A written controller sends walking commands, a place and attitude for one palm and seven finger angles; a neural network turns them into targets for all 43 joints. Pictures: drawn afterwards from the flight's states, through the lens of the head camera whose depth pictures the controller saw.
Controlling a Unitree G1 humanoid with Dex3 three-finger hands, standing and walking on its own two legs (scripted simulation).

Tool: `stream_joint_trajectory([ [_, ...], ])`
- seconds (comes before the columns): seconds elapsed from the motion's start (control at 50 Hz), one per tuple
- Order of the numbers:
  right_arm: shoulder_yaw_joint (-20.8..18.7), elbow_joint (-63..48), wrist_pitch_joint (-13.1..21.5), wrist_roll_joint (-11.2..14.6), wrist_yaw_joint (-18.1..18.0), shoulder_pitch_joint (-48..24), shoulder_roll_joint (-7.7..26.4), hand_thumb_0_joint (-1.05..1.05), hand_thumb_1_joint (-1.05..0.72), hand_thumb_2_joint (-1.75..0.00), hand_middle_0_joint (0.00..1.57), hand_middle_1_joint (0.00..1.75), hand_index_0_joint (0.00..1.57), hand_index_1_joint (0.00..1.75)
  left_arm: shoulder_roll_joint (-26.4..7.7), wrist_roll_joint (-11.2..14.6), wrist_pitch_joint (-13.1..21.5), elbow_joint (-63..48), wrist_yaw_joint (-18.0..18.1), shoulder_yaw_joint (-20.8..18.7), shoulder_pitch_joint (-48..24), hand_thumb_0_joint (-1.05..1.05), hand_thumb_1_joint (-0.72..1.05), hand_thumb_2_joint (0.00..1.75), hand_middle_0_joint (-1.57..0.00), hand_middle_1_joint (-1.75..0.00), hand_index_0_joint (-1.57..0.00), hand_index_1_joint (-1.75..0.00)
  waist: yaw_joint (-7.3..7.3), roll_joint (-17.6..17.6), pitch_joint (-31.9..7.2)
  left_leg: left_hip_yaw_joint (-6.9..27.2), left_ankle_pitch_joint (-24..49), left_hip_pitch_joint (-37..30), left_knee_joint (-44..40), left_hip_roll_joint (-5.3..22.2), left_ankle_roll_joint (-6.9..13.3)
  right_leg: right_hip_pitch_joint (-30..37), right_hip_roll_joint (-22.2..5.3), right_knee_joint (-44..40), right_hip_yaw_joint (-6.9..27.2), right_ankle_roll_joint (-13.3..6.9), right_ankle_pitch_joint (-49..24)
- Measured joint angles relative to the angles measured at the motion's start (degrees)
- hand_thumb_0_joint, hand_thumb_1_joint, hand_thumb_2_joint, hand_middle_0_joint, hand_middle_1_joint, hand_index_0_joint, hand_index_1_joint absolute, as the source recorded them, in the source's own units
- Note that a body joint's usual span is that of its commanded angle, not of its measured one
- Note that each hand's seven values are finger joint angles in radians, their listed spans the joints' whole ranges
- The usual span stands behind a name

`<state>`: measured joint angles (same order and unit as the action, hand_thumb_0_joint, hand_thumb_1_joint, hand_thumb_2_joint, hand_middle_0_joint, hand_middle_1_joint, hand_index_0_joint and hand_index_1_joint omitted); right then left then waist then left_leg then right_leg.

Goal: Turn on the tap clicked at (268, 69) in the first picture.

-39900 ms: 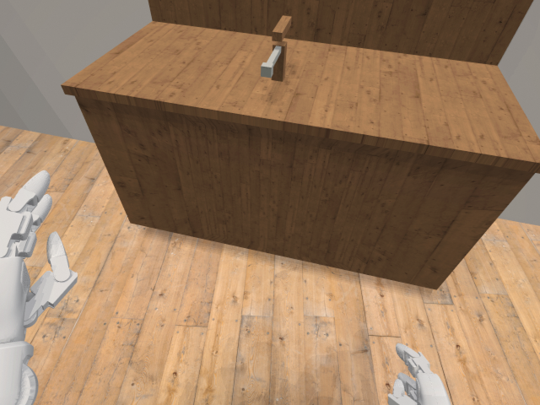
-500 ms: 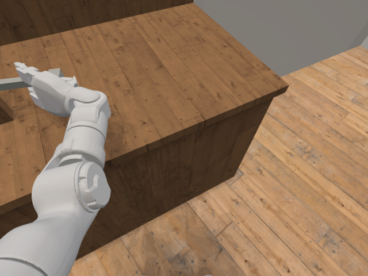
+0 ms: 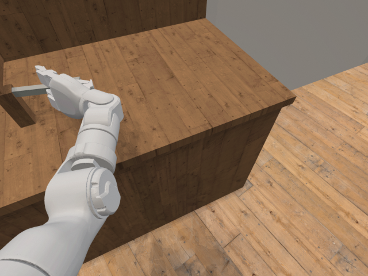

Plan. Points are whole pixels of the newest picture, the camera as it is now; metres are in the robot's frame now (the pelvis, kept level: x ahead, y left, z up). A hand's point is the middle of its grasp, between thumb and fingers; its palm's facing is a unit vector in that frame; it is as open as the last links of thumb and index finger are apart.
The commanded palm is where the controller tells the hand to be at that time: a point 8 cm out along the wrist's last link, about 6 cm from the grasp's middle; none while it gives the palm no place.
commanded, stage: lift the hand up off the lever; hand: left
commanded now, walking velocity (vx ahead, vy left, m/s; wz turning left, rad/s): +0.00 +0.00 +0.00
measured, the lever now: (76, 85) +0.55 +0.23 +0.12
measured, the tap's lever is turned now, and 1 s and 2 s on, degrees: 75 75 75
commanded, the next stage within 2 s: draw the hand back beside the body in 1.46 s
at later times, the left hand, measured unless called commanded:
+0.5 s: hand (84, 82) +0.50 +0.19 +0.17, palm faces +0.82 -0.55 -0.16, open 7.8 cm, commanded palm +0.44 +0.20 +0.17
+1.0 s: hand (73, 77) +0.48 +0.20 +0.19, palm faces +0.81 -0.57 -0.14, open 7.8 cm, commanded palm +0.43 +0.21 +0.19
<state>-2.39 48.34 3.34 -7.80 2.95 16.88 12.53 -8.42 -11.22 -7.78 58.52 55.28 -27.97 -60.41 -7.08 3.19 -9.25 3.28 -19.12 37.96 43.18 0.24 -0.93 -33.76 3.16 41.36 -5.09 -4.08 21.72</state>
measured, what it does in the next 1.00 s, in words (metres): stands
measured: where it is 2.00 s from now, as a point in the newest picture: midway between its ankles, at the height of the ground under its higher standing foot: outside the picture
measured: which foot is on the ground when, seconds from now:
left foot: down 0.00-1.00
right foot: down 0.00-1.00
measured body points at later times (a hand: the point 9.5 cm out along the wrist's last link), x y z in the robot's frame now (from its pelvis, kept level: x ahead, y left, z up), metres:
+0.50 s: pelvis +0.00 -0.01 +0.01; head +0.04 -0.02 +0.45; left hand +0.45 +0.21 +0.18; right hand +0.01 -0.26 -0.14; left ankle +0.01 +0.13 -0.71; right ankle -0.02 -0.07 -0.71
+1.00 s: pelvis -0.01 +0.01 +0.01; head +0.02 +0.00 +0.46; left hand +0.44 +0.22 +0.20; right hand +0.05 -0.24 -0.13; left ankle +0.01 +0.13 -0.71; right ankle -0.02 -0.07 -0.71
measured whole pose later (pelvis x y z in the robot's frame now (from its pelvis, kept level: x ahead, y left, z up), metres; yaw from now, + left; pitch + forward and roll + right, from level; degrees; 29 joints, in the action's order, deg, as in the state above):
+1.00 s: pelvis -0.01 +0.01 +0.01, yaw +0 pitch +11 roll -1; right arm -2.1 48.8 3.7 -6.2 1.5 15.6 12.6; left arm -8.7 -9.0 -12.0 54.8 53.5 -26.0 -60.6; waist -5.5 2.7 -8.0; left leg 2.9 -16.7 33.2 39.3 -0.2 -0.2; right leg -28.9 2.7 37.1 -4.7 -3.3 19.1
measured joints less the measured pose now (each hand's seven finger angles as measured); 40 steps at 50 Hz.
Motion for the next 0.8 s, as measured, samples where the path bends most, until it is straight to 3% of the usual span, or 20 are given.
stream_joint_trajectory([
  [0.32,0.0,0.0,0.1,0.3,-1.0,1.7,0.5,0.00,-0.91,-0.90,0.20,0.30,0.20,0.30,-3.0,-0.4,-1.1,0.0,-0.2,-1.8,-2.3,0.01,0.90,0.90,-0.16,-0.15,-0.15,-0.15,-0.95,-0.1,0.5,0.0,1.2,1.1,-0.9,0.6,-0.5,-1.4,0.5,-0.6,0.0,-0.6,-1.1],
  [0.56,-0.1,0.7,-0.1,1.4,-1.2,2.6,0.9,0.00,-0.91,-0.90,0.20,0.30,0.20,0.30,-2.5,1.4,-2.8,-3.1,-1.8,-2.6,1.7,0.01,0.90,0.90,-0.16,-0.15,-0.15,-0.15,-0.31,0.0,0.4,-0.3,1.5,-3.4,-3.4,0.6,-0.3,3.2,0.6,-3.3,0.4,-0.4,-1.7],
  [0.66,-0.2,0.4,0.2,1.5,-1.2,1.5,0.9,0.00,-0.91,-0.90,0.20,0.30,0.20,0.30,-2.5,0.7,-2.9,-4.5,-2.0,-0.5,2.3,0.01,0.90,0.90,-0.16,-0.15,-0.15,-0.15,0.31,-0.1,0.5,-0.2,1.6,-4.1,-3.4,0.5,-0.2,4.0,0.4,-3.5,0.3,-0.2,-1.9],
  [0.8,0.2,0.1,0.2,2.0,-1.6,-0.1,0.6,0.00,-0.91,-0.90,0.20,0.30,0.20,0.30,-1.5,2.9,-4.0,-4.1,-3.2,0.6,1.9,0.01,0.90,0.90,-0.16,-0.15,-0.15,-0.15,1.21,-0.6,0.8,-0.2,2.3,-5.3,-4.4,0.0,0.2,5.3,0.0,-4.6,0.2,0.2,-2.4],
])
